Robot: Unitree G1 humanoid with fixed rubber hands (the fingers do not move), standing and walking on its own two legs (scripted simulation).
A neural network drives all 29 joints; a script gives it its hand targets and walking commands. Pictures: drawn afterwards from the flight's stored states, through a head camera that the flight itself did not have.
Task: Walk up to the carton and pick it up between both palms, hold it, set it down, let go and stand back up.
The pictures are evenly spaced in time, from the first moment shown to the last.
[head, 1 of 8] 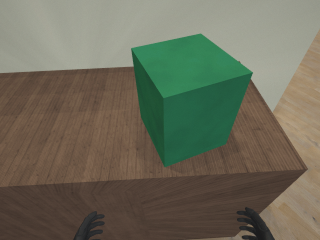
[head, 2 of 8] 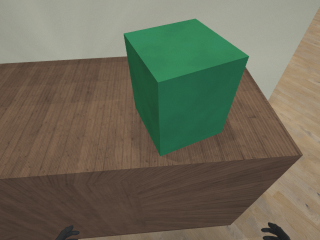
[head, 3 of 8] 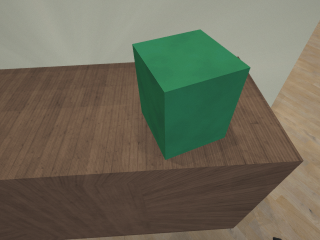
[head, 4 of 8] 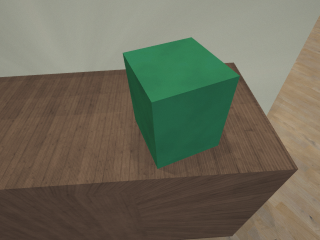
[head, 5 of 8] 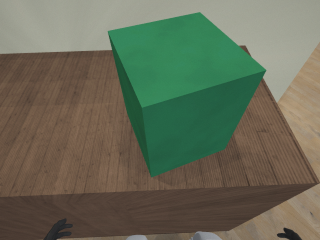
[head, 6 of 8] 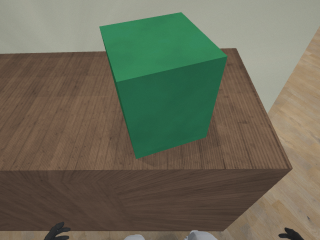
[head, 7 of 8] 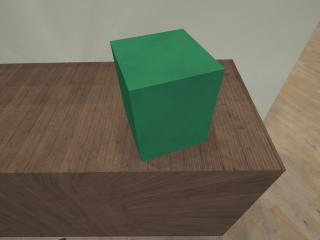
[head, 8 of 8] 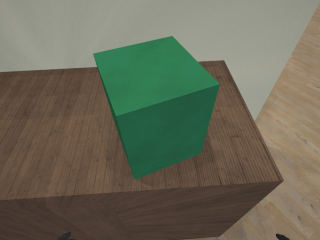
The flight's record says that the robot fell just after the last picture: no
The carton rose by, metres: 0.00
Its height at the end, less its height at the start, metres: +0.00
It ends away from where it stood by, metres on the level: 0.00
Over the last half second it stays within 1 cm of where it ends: yes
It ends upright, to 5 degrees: yes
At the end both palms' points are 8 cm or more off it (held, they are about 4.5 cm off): yes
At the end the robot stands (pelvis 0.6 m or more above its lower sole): yes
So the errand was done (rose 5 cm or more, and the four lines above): no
